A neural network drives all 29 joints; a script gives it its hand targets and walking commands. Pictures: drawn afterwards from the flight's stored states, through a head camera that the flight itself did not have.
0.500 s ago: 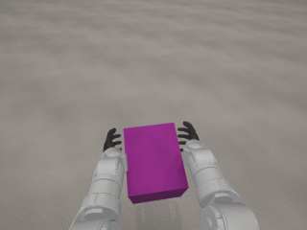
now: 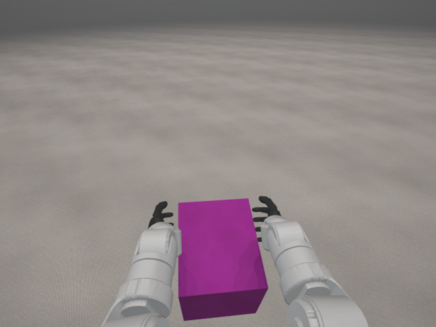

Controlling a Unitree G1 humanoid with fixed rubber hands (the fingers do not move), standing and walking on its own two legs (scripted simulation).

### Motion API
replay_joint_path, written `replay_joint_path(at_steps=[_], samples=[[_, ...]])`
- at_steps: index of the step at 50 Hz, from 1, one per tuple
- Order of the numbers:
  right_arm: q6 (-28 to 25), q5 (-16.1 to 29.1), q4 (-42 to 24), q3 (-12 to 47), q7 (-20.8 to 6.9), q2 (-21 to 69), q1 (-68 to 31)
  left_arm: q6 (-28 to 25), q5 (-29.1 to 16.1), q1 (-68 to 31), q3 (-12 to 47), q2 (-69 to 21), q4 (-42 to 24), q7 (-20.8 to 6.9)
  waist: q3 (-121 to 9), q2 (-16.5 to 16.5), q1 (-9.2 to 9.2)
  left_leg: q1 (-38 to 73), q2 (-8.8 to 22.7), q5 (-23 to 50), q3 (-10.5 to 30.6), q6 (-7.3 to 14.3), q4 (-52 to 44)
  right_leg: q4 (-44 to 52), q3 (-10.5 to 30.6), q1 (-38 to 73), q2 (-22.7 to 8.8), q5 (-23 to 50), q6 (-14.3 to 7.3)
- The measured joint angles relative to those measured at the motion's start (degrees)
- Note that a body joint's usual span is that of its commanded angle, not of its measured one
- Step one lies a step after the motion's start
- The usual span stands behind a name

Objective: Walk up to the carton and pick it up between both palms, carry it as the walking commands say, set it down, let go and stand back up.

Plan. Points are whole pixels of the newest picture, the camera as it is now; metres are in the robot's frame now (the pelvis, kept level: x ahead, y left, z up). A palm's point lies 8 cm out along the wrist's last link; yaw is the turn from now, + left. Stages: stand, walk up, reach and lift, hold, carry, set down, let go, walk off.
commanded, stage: reach and lift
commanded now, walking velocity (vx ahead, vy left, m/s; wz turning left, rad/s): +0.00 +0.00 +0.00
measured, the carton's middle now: (216, 258) +0.32 +0.01 -0.02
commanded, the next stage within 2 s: hold in 1.28 s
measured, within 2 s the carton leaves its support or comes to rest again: neither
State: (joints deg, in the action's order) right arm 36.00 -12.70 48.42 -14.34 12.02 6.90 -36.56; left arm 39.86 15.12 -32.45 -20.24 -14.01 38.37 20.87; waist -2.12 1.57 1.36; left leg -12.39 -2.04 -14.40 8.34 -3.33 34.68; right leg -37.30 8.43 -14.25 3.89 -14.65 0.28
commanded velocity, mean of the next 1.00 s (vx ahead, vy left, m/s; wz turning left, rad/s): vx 0.00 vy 0.00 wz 0.00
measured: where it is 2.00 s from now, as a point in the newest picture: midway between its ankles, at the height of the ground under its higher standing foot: outside the picture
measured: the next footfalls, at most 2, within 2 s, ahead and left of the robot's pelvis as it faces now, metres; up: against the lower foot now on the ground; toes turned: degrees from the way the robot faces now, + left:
none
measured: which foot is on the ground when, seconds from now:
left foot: down 0.00-1.00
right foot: down 0.00-1.00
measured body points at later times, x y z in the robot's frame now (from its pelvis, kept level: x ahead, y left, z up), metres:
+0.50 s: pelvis +0.01 +0.02 +0.00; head -0.06 +0.01 +0.45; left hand +0.33 +0.13 +0.06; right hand +0.34 -0.11 +0.05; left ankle +0.06 +0.15 -0.72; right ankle +0.07 -0.12 -0.72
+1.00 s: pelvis +0.01 +0.02 +0.00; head -0.07 +0.01 +0.45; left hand +0.33 +0.12 +0.06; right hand +0.32 -0.11 +0.05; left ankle +0.06 +0.15 -0.72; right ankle +0.07 -0.12 -0.72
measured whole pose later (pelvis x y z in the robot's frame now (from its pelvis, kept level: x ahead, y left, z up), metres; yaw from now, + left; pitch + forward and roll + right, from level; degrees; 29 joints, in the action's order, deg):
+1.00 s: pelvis +0.01 +0.02 +0.00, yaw +0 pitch -8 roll +0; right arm 41.3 -14.8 36.4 -16.0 12.7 10.6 -27.0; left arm 41.1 13.7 -27.8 -13.6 -13.1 37.3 19.0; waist -3.9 1.5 -1.0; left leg -11.4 -1.9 -15.5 6.8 -1.5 34.7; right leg -34.2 8.7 -11.8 3.1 -14.5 1.7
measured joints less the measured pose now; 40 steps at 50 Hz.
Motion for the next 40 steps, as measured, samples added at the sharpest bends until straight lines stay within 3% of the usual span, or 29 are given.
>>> replay_joint_path(at_steps=[5, 13, 18, 25, 34, 40], samples=[[1.3, -1.3, -1.1, -1.5, 0.5, 1.4, 1.4, 1.1, 2.0, -0.6, -0.2, 0.7, 1.6, -2.0, -1.6, -0.8, 0.66, 1.6, 0.5, 0.1, 0.7, -0.2, -1.5, 1.5, -0.9, 1.7, 0.2, 0.0, -0.6], [3.2, -4.2, -2.8, -4.4, 1.8, 4.3, 3.5, 1.4, 2.1, 1.5, 0.7, 1.8, 2.7, -4.3, -1.9, -1.1, -0.99, 1.7, 0.7, 0.0, 1.9, -0.2, -1.8, 3.8, -2.5, 3.2, -0.1, 0.4, -0.6], [3.2, -2.7, -6.9, -3.8, 1.8, 4.4, 5.8, 1.2, 0.4, 2.7, 3.2, 1.5, 0.2, -3.3, -0.9, -0.7, -1.68, 0.1, 0.5, -0.3, 1.3, 0.4, -0.5, 3.7, -2.0, 2.1, -0.2, 0.7, 0.1], [3.4, -1.8, -10.0, -3.1, -1.0, 2.4, 6.4, 1.2, -0.8, 2.2, 5.4, 0.0, -1.7, -0.1, -0.9, 0.2, -1.83, -0.7, -0.1, -0.6, -0.5, 1.7, 0.4, 3.5, -0.3, 1.3, -0.8, 0.7, 1.5], [3.9, -4.3, -6.6, -5.4, -2.4, 2.2, 5.5, 1.4, 1.8, 0.8, 3.5, -0.5, 2.6, -0.7, -2.8, 0.0, -1.99, 1.0, -0.6, -1.1, -2.2, 2.8, 0.1, 3.5, 1.2, 2.6, -1.4, 0.2, 2.3], [4.2, -4.2, -7.0, -4.7, -2.4, 2.6, 6.7, 1.1, 0.9, 2.4, 4.0, 0.1, 2.2, -1.4, -2.4, -0.3, -2.32, 1.1, -0.4, -1.5, -2.2, 2.7, 0.6, 3.3, 1.0, 2.8, -1.2, 0.0, 2.2]])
